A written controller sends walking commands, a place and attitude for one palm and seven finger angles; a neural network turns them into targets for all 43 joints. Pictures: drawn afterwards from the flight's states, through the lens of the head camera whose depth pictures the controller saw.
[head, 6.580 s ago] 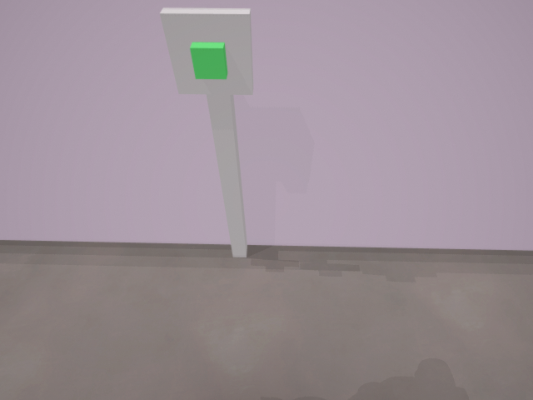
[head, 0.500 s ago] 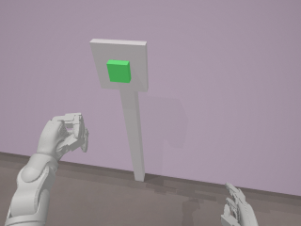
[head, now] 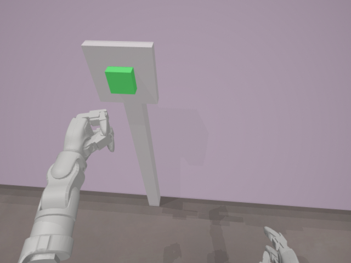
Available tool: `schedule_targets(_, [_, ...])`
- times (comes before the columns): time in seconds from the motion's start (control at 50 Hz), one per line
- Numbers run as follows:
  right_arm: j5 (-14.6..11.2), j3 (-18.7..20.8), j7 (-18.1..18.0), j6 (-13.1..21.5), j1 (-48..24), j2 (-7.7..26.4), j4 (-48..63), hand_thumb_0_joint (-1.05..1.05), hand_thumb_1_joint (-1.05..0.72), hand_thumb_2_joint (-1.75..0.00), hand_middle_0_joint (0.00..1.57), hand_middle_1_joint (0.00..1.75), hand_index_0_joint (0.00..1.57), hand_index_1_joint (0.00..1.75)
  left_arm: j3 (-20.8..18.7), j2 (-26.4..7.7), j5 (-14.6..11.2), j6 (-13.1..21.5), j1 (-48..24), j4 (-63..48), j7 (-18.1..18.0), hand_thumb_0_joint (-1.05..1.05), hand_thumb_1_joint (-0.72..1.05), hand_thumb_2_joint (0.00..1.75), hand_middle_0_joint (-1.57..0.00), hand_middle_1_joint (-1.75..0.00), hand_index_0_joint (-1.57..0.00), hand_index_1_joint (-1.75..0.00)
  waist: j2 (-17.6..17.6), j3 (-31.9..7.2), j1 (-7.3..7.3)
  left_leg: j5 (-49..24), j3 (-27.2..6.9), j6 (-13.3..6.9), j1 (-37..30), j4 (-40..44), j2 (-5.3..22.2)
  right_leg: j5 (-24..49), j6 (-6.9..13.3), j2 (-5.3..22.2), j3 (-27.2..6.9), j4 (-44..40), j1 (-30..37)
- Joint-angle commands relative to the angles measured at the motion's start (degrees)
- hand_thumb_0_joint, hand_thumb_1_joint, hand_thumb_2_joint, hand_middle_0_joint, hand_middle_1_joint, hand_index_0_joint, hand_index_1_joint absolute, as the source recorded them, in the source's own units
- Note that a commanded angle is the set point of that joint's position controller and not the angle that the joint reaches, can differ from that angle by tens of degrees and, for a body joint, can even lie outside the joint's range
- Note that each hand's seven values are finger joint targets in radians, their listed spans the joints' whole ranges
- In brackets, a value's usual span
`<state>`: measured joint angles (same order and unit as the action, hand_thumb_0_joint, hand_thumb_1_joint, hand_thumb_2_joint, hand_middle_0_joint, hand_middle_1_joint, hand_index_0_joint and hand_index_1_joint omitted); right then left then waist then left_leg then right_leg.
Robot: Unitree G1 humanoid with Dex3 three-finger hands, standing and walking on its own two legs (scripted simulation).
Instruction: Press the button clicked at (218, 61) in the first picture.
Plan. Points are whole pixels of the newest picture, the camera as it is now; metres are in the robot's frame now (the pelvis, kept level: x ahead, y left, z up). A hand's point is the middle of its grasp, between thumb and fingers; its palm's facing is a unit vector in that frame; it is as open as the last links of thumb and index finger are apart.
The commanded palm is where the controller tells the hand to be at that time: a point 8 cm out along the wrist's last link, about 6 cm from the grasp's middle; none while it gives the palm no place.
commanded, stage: aim a knuckle at the button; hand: left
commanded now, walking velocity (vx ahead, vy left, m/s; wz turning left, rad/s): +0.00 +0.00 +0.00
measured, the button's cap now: (122, 79) +0.54 +0.18 +0.15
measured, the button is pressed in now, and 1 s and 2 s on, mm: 0 0 3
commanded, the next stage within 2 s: press the button with the knuckle in 1.16 s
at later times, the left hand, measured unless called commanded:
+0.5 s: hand (127, 115) +0.42 +0.15 +0.12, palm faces -0.03 -1.00 -0.02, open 3.1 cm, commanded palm +0.40 +0.20 +0.12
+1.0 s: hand (126, 114) +0.43 +0.15 +0.12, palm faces -0.02 -1.00 -0.01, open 3.1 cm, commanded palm +0.41 +0.20 +0.12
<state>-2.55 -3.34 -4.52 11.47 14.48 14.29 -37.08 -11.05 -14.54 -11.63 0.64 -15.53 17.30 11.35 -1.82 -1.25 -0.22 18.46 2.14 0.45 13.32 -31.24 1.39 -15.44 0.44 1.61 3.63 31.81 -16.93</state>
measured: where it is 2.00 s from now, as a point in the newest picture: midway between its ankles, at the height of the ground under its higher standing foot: outside the picture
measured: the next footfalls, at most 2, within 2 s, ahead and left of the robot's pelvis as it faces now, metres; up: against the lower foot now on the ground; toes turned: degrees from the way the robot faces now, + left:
none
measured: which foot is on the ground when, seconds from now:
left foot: down 0.00-1.00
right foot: down 0.00-1.00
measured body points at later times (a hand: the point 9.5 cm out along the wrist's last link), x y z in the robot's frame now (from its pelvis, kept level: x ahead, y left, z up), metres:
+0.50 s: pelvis -0.01 +0.01 -0.01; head +0.02 +0.00 +0.44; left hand +0.42 +0.20 +0.13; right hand +0.09 -0.25 -0.12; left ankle -0.02 +0.12 -0.73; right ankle +0.01 -0.11 -0.73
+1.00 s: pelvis -0.01 +0.01 -0.01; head +0.03 +0.00 +0.44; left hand +0.43 +0.21 +0.12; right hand +0.07 -0.25 -0.12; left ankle -0.02 +0.12 -0.73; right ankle +0.01 -0.11 -0.73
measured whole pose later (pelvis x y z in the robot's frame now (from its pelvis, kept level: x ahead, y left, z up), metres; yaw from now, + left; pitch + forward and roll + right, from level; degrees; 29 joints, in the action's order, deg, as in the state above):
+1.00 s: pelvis -0.01 +0.01 -0.01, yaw -1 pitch +6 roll +0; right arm -1.9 -1.6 -2.5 4.2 19.5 15.0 -37.7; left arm -14.1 -16.5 -8.4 13.7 -39.1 50.3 9.0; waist -1.0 -2.7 3.6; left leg 19.7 3.3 -0.3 22.9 -36.4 1.7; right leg -15.1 0.0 1.4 2.2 35.3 -26.4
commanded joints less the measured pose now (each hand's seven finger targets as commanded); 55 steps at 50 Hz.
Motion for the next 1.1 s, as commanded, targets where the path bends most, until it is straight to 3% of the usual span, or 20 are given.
schedule_targets(0.0, [-0.3,3.0,-0.2,2.4,-3.9,6.6,7.9,0.0,-0.9,-0.9,0.2,0.3,0.2,0.3,-3.7,-9.9,-0.7,4.8,-22.7,-8.4,-0.3,0.0,0.9,0.9,-1.3,-1.5,-1.3,-1.5,3.6,-14.0,0.31,-16.5,-1.2,-1.3,-1.2,3.2,-1.5,17.9,0.7,-1.2,-1.0,-2.7,7.5])
schedule_targets(0.14, [-0.4,3.2,-0.2,0.1,-2.5,6.9,7.4,0.0,-0.9,-0.9,0.2,0.3,0.2,0.3,-3.7,-10.9,0.0,6.4,-31.5,-1.9,-0.8,0.0,0.9,0.9,-1.3,-1.5,-1.3,-1.5,0.6,-14.7,1.44,-14.5,-1.0,-1.4,-0.5,2.6,-1.7,16.3,0.8,-1.0,-1.7,-2.6,5.5])
schedule_targets(0.2, [-0.2,3.3,-0.1,-0.5,-1.3,7.1,6.8,0.0,-0.9,-0.9,0.2,0.3,0.2,0.3,-2.9,-10.5,0.3,8.0,-35.9,1.7,-1.1,0.0,0.9,0.9,-1.3,-1.5,-1.3,-1.5,3.0,-15.5,2.39,-14.7,-1.3,-1.5,-0.3,2.1,-1.4,16.2,0.7,-1.3,-1.5,-2.1,4.8])
schedule_targets(0.24, [-0.2,3.5,0.1,-0.8,-0.8,7.0,6.6,0.0,-0.9,-0.9,0.2,0.3,0.2,0.3,-2.6,-10.2,0.6,9.2,-38.5,2.7,-1.3,0.0,0.9,0.9,-1.3,-1.5,-1.3,-1.5,-0.5,-17.0,2.35,-15.4,-1.1,-1.3,-0.9,1.8,-1.6,17.0,0.9,-1.2,-1.7,-1.6,4.5])
schedule_targets(0.28, [-0.1,3.6,0.4,-1.3,0.1,7.1,6.1,0.0,-0.9,-0.9,0.2,0.3,0.2,0.3,-3.4,-10.5,0.9,9.8,-37.9,6.6,-1.7,0.0,0.9,0.9,-1.3,-1.5,-1.3,-1.5,0.5,-16.9,2.09,-15.8,-1.3,-1.2,0.0,1.5,-1.6,17.5,1.1,-1.3,-1.6,-1.2,4.5])
schedule_targets(0.3, [0.0,3.5,0.5,-1.6,0.6,7.5,6.0,0.0,-0.9,-0.9,0.2,0.3,0.2,0.3,-3.2,-10.8,1.1,10.2,-39.0,7.9,-1.8,0.0,0.9,0.9,-1.3,-1.5,-1.3,-1.5,2.8,-16.8,2.42,-15.4,-1.6,-1.3,0.8,1.5,-1.5,16.9,1.0,-1.5,-1.4,-1.1,4.4])
schedule_targets(0.36, [0.0,3.7,0.7,-2.4,1.9,7.6,5.1,0.0,-0.9,-0.9,0.2,0.3,0.2,0.3,-2.1,-9.6,1.7,11.1,-45.8,13.8,-2.5,0.0,0.9,0.9,-1.3,-1.5,-1.3,-1.5,2.4,-15.1,3.83,-12.3,-1.5,-1.4,2.4,1.2,-1.6,14.1,0.9,-1.5,-1.5,-1.1,1.2])
schedule_targets(0.4, [0.4,3.9,0.8,-2.9,2.9,8.0,4.8,0.0,-0.9,-0.9,0.2,0.3,0.2,0.3,-4.5,-13.0,2.6,12.6,-48.3,15.7,-3.2,0.0,0.9,0.9,-1.3,-1.5,-1.3,-1.5,2.5,-17.0,3.56,-12.9,-1.6,-1.5,2.8,0.6,-1.6,14.3,1.0,-1.6,-1.7,-0.4,1.9])
schedule_targets(0.44, [0.5,3.9,1.2,-3.1,3.6,7.5,4.6,0.0,-0.9,-0.9,0.2,0.3,0.2,0.3,-2.4,-10.2,2.9,14.0,-52.1,17.3,-3.5,0.0,0.9,0.9,-1.3,-1.5,-1.3,-1.5,0.0,-18.4,4.43,-13.7,-1.4,-1.4,2.2,0.0,-1.7,15.4,1.0,-1.6,-1.9,0.2,0.8])
schedule_targets(0.48, [0.7,4.4,1.6,-3.2,4.7,7.8,4.7,0.0,-0.9,-0.9,0.2,0.3,0.2,0.3,-4.9,-11.9,2.9,15.3,-48.9,19.7,-3.6,0.0,0.9,0.9,-1.3,-1.5,-1.3,-1.5,0.7,-20.7,2.98,-15.0,-1.3,-1.3,2.5,-0.3,-1.6,16.7,1.2,-1.8,-1.9,0.9,2.2])
schedule_targets(0.52, [0.8,4.3,1.8,-3.8,5.3,8.2,5.1,0.0,-0.9,-0.9,0.2,0.3,0.2,0.3,-6.6,-13.7,2.9,15.9,-46.5,22.0,-3.4,0.0,0.9,0.9,-1.3,-1.5,-1.3,-1.5,3.7,-20.6,2.68,-14.4,-1.2,-1.4,4.7,-0.2,-1.5,17.0,1.1,-1.9,-1.9,1.2,3.4])
schedule_targets(0.56, [0.7,4.4,2.0,-4.3,5.6,8.3,5.2,0.0,-0.9,-0.9,0.2,0.3,0.2,0.3,-7.2,-14.6,3.2,16.1,-46.3,23.9,-3.1,0.0,0.9,0.9,-1.3,-1.5,-1.3,-1.5,4.4,-18.5,2.81,-12.5,-0.6,-1.5,6.9,-0.1,-1.5,16.0,0.9,-1.9,-2.1,0.9,3.0])
schedule_targets(0.6, [0.8,4.7,2.2,-4.6,5.7,8.4,6.1,0.0,-0.9,-0.9,0.2,0.3,0.2,0.3,-7.9,-15.3,3.4,16.7,-45.8,21.4,-3.0,0.0,0.9,0.9,-1.3,-1.5,-1.3,-1.5,2.9,-20.9,2.11,-13.6,-0.4,-1.6,6.4,-0.3,-1.6,17.2,1.1,-2.0,-2.3,1.4,4.1])
schedule_targets(0.74, [0.3,4.9,1.9,-5.0,5.7,8.0,6.2,0.0,-0.9,-0.9,0.2,0.3,0.2,0.3,-5.5,-13.1,2.4,17.1,-47.8,16.7,-2.3,0.0,0.9,0.9,-1.3,-1.5,-1.3,-1.5,-0.3,-20.3,3.66,-13.2,-0.2,-1.6,4.1,-0.3,-1.2,16.5,1.0,-2.4,-2.2,0.6,2.1])
schedule_targets(0.8, [0.3,4.8,1.4,-5.0,5.8,8.4,5.5,0.0,-0.9,-0.9,0.2,0.3,0.2,0.3,-5.9,-13.9,2.2,16.5,-49.3,19.3,-2.5,0.0,0.9,0.9,-1.3,-1.5,-1.3,-1.5,2.7,-17.3,4.42,-8.9,-0.4,-1.9,5.9,0.1,-1.3,12.1,0.7,-2.4,-2.3,-0.6,0.7])
schedule_targets(0.82, [0.4,4.7,1.4,-5.0,6.0,8.4,5.2,0.0,-0.9,-0.9,0.2,0.3,0.2,0.3,-6.2,-14.8,2.6,16.6,-51.1,19.5,-2.6,0.0,0.9,0.9,-1.3,-1.5,-1.3,-1.5,1.3,-17.5,4.43,-8.5,-0.6,-1.8,5.9,0.3,-1.3,11.6,0.8,-2.3,-2.3,-0.4,0.5])
schedule_targets(0.86, [0.3,4.7,1.5,-4.7,5.6,7.9,5.5,0.0,-0.9,-0.9,0.2,0.3,0.2,0.3,-4.1,-12.1,2.9,16.8,-51.0,19.2,-2.5,0.0,0.9,0.9,-1.3,-1.5,-1.3,-1.5,-1.5,-19.0,4.25,-9.9,-0.7,-1.7,4.3,0.0,-1.4,12.6,1.1,-2.2,-2.2,0.1,0.2])
schedule_targets(0.98, [0.4,4.6,1.7,-4.9,6.2,8.4,5.3,0.0,-0.9,-0.9,0.2,0.3,0.2,0.3,-5.7,-13.0,2.3,16.2,-49.3,23.1,-2.5,0.0,0.9,0.9,-1.3,-1.5,-1.3,-1.5,3.3,-18.6,4.27,-11.2,-0.8,-1.7,5.6,-0.6,-1.3,14.6,0.9,-2.3,-1.8,0.7,0.4])
schedule_targets(1.04, [0.4,4.5,1.9,-5.1,5.4,8.1,6.1,0.0,-0.9,-0.9,0.2,0.3,0.2,0.3,-4.2,-11.9,3.1,16.6,-50.0,21.6,-2.4,0.0,0.9,0.9,-1.3,-1.5,-1.3,-1.5,0.0,-19.3,3.85,-11.7,-0.7,-1.6,5.4,-0.9,-1.6,15.1,1.1,-2.0,-2.0,1.3,0.4])
schedule_targets(1.08, [0.4,4.6,2.0,-5.2,5.5,8.0,6.2,0.0,-0.9,-0.9,0.2,0.3,0.2,0.3,-3.8,-11.3,3.1,16.7,-50.1,21.3,-2.7,0.0,0.9,0.9,-1.3,-1.5,-1.3,-1.5,0.8,-19.7,4.12,-12.6,-0.9,-1.5,4.8,-1.2,-1.4,15.6,1.1,-2.2,-1.7,1.6,-0.2])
